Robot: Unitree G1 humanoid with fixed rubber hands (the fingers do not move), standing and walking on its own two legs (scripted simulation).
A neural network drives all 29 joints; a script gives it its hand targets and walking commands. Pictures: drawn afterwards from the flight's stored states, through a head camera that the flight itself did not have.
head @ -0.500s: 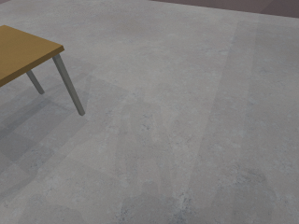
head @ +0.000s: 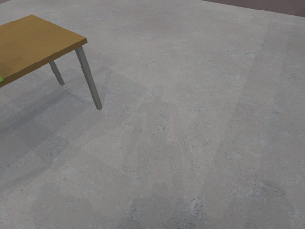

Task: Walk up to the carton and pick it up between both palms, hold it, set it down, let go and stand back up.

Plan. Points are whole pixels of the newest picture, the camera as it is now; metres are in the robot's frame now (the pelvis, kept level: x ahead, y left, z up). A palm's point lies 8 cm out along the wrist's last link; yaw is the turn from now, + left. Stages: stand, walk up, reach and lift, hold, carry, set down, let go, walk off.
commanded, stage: walk up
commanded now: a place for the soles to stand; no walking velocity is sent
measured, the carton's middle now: out of the picture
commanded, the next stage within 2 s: none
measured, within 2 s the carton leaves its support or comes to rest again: neither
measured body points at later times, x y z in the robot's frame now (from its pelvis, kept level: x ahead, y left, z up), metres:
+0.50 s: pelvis +0.11 +0.14 -0.01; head +0.12 +0.17 +0.44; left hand +0.18 +0.43 -0.12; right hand +0.19 -0.13 -0.13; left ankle +0.11 +0.25 -0.74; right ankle +0.18 +0.02 -0.67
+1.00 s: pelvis +0.27 +0.21 +0.00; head +0.30 +0.18 +0.45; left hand +0.13 +0.45 -0.09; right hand +0.51 +0.04 -0.13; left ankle +0.24 +0.40 -0.66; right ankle +0.31 +0.10 -0.74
